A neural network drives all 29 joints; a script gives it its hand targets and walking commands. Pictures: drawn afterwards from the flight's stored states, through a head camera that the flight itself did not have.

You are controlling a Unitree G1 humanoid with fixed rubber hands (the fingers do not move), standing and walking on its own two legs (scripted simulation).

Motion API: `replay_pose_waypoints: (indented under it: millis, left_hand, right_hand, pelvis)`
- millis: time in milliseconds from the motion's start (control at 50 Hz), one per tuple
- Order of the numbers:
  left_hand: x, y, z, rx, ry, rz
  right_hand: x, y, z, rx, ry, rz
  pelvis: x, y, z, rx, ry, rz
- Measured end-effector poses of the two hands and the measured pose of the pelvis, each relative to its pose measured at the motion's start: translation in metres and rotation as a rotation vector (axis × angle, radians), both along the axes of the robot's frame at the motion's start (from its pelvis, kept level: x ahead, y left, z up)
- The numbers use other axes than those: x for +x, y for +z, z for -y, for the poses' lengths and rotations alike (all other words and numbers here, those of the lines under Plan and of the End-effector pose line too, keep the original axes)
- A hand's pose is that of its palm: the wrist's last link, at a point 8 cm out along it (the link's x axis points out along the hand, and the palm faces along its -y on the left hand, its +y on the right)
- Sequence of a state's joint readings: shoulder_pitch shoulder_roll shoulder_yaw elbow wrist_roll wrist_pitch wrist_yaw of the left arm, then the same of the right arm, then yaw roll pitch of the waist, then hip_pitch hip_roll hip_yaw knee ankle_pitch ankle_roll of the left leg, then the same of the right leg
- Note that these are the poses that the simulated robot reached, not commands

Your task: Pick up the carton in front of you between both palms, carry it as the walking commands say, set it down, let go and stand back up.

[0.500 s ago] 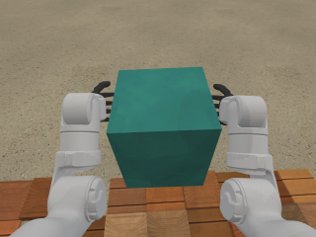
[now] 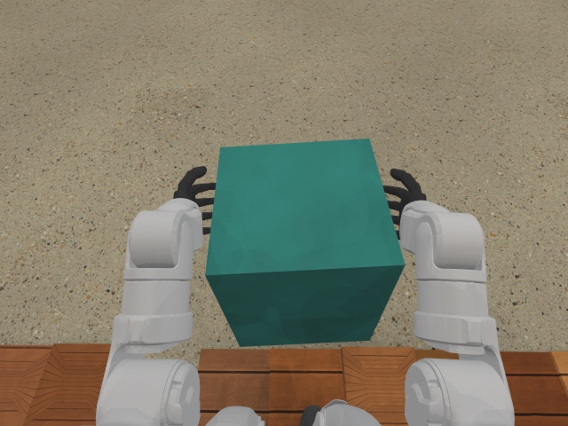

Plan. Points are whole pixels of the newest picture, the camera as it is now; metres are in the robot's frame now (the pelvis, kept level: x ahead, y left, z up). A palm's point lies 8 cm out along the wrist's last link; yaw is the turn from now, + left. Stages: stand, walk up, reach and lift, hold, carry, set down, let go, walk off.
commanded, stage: carry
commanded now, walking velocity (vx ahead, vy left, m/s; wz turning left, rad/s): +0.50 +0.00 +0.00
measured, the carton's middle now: (299, 250) +0.35 +0.01 +0.01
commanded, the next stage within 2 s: none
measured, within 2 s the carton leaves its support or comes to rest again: neither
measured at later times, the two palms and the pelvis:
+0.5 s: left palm (196, 83) +0.64 +0.21 +0.09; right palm (361, 92) +0.62 -0.09 +0.10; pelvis +0.30 +0.06 -0.01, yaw -2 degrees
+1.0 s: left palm (235, 4) +0.95 +0.18 +0.09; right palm (361, 9) +0.96 -0.12 +0.08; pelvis +0.60 +0.03 -0.02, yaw +0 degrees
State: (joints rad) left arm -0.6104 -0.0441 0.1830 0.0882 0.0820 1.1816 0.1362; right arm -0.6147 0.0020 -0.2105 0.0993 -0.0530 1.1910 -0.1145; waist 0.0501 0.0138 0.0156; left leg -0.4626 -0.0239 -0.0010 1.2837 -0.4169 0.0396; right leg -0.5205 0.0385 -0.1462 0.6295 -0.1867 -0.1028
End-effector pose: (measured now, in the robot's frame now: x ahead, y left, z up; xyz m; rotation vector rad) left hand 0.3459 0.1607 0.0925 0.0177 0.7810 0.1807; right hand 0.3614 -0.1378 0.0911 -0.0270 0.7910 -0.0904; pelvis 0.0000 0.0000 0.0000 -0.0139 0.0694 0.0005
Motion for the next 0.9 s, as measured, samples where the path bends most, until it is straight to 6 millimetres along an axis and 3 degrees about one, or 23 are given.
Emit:
replay_pose_waypoints:
  millis: [120,200,280,360,440,540,680,780,900]
  left_hand:
    - [0.058,0.032,-0.012,-0.013,0.046,0.059]
    - [0.106,0.054,-0.017,-0.014,0.034,0.104]
    - [0.156,0.061,-0.023,-0.008,0.005,0.104]
    - [0.210,0.049,-0.035,-0.002,-0.028,0.084]
    - [0.265,0.020,-0.046,-0.011,-0.077,0.050]
    - [0.310,-0.011,-0.046,-0.019,-0.110,-0.066]
    - [0.381,-0.019,-0.041,-0.043,-0.098,-0.037]
    - [0.447,-0.012,-0.033,-0.049,-0.075,0.044]
    - [0.552,0.001,-0.015,-0.010,-0.081,0.146]
  right_hand:
    - [0.067,0.030,-0.013,0.010,0.028,0.058]
    - [0.110,0.050,-0.017,0.015,0.012,0.104]
    - [0.153,0.058,-0.022,0.005,-0.009,0.106]
    - [0.202,0.050,-0.034,-0.015,-0.024,0.088]
    - [0.244,0.027,-0.045,-0.057,-0.046,0.057]
    - [0.276,-0.006,-0.046,-0.064,-0.079,-0.059]
    - [0.345,-0.013,-0.041,-0.031,-0.125,-0.028]
    - [0.415,-0.007,-0.033,-0.013,-0.126,0.053]
    - [0.528,-0.004,-0.016,-0.004,-0.076,0.155]
  pelvis:
    - [0.060,0.019,0.003,0.022,0.009,-0.013]
    - [0.105,0.022,-0.005,0.018,0.005,-0.016]
    - [0.158,0.019,-0.019,0.004,-0.001,-0.013]
    - [0.215,0.005,-0.037,-0.015,-0.010,-0.001]
    - [0.266,-0.015,-0.054,-0.010,-0.030,0.011]
    - [0.315,-0.007,-0.066,-0.016,-0.031,0.002]
    - [0.392,0.002,-0.069,-0.017,-0.035,-0.016]
    - [0.462,-0.004,-0.060,-0.002,-0.033,-0.012]
    - [0.554,-0.033,-0.042,0.001,-0.011,0.006]
